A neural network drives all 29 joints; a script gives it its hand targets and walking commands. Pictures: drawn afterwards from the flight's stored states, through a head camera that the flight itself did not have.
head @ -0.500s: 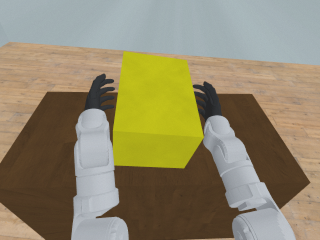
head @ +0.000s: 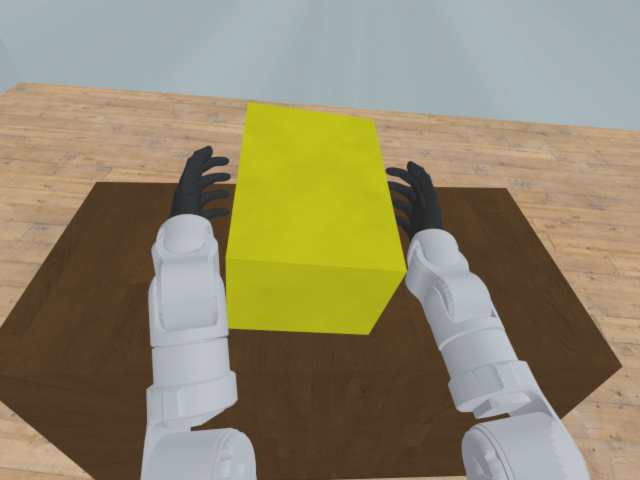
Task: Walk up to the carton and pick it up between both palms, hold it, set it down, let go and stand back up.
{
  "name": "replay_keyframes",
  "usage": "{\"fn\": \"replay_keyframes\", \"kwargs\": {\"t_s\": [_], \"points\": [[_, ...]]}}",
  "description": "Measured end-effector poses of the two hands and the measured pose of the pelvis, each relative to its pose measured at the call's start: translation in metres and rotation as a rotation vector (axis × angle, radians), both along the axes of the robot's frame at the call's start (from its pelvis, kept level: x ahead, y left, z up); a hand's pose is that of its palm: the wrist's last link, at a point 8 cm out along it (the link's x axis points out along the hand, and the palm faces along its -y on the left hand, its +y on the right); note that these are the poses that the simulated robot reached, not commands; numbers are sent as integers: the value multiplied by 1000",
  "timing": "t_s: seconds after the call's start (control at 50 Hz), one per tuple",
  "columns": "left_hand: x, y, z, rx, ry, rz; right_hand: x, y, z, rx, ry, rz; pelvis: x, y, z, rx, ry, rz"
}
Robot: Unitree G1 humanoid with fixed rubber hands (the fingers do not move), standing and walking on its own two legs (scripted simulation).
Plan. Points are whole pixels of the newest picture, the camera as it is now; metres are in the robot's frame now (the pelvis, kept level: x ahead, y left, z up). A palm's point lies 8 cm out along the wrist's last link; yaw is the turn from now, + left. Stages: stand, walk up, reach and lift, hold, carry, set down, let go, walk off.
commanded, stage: hold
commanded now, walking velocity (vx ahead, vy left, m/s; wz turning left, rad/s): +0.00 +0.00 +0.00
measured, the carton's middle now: (306, 214) +0.42 +0.01 +0.14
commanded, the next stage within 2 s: none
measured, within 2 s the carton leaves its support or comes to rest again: neither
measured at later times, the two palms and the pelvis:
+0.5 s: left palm (190, 219) +0.35 +0.15 +0.19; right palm (422, 228) +0.36 -0.12 +0.17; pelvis +0.00 +0.00 +0.00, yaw +0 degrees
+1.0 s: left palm (193, 215) +0.35 +0.14 +0.20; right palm (426, 227) +0.36 -0.13 +0.17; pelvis +0.00 +0.00 +0.00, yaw +0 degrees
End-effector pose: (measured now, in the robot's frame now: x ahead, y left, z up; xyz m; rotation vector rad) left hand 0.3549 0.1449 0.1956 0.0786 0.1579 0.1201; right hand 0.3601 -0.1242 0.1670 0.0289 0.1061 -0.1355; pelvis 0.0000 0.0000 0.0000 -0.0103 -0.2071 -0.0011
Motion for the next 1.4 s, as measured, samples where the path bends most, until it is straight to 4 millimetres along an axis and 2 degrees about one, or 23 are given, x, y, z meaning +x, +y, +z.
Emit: {"fn": "replay_keyframes", "kwargs": {"t_s": [1.02, 1.4], "points": [[0, -3, 3, 0, -2, -8, -2, -3, 3, 5, -14, -11, -2, -2, 0, 2, 1, 2], [-1, -1, -5, 0, 11, -8, -2, -1, -3, 1, -5, -8, 1, -1, 0, 0, -10, 2]]}}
